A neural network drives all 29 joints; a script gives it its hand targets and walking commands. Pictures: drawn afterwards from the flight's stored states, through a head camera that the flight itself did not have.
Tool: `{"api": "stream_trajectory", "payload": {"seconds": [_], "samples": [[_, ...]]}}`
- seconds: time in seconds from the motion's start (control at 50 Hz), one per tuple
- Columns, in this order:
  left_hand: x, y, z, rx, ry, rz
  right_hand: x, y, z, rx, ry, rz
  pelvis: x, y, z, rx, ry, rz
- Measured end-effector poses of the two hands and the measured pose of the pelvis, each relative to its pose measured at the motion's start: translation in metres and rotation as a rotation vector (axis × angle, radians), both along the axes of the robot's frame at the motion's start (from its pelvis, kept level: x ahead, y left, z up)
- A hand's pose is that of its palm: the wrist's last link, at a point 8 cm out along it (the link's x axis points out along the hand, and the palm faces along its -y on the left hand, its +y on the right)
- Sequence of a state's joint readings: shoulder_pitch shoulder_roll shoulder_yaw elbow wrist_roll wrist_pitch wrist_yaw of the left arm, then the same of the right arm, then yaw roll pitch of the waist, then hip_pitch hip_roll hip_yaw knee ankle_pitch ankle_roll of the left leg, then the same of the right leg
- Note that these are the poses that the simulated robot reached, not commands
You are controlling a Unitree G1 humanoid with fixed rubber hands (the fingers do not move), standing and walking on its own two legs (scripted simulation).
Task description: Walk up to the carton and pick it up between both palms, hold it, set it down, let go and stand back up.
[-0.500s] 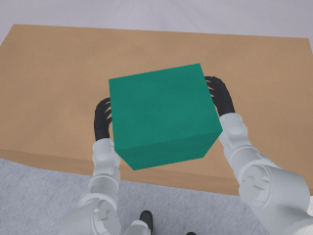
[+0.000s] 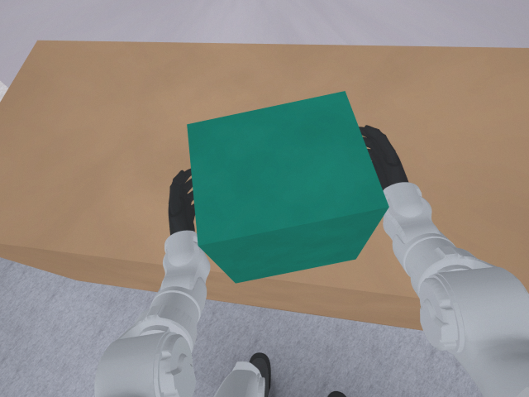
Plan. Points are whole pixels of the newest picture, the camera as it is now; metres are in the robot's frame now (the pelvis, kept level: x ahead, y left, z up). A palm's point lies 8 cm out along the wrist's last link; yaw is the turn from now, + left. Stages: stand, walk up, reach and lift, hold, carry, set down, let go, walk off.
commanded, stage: set down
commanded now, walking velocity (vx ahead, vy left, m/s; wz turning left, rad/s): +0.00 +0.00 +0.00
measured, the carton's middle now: (282, 200) +0.43 +0.09 -0.05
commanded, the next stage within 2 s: none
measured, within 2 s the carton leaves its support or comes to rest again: neither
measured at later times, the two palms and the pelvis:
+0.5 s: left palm (161, 228) +0.34 +0.26 -0.01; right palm (429, 172) +0.48 -0.11 +0.00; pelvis -0.04 +0.00 -0.01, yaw +0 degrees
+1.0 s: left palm (134, 186) +0.36 +0.27 +0.08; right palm (469, 120) +0.50 -0.12 +0.10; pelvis -0.02 -0.01 +0.02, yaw +2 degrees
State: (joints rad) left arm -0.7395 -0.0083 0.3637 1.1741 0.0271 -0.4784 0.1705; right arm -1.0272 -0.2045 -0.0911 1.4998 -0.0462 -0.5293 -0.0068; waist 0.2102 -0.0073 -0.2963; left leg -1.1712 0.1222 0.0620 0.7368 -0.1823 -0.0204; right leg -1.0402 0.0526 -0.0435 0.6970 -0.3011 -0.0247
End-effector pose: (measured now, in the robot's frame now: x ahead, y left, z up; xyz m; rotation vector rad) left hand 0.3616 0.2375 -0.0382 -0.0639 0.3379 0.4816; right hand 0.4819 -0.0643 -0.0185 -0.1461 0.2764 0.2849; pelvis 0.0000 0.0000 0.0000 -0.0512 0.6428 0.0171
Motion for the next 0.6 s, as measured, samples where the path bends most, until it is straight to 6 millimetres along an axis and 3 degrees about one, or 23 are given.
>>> {"api": "stream_trajectory", "payload": {"seconds": [0.3,0.48,0.6], "samples": [[-0.009,0.005,0.001,-0.021,-0.022,-0.036,-0.003,-0.025,0.001,-0.023,0.011,-0.034,-0.025,0.005,-0.013,-0.009,-0.004,0.009],[-0.021,0.019,0.023,0.007,-0.021,-0.036,0.000,-0.048,0.020,-0.017,-0.015,-0.041,-0.039,0.003,-0.010,-0.009,-0.020,0.005],[-0.024,0.023,0.043,-0.008,-0.036,-0.033,-0.002,-0.051,0.035,0.002,-0.004,-0.019,-0.043,-0.002,-0.007,0.000,-0.040,0.003]]}}
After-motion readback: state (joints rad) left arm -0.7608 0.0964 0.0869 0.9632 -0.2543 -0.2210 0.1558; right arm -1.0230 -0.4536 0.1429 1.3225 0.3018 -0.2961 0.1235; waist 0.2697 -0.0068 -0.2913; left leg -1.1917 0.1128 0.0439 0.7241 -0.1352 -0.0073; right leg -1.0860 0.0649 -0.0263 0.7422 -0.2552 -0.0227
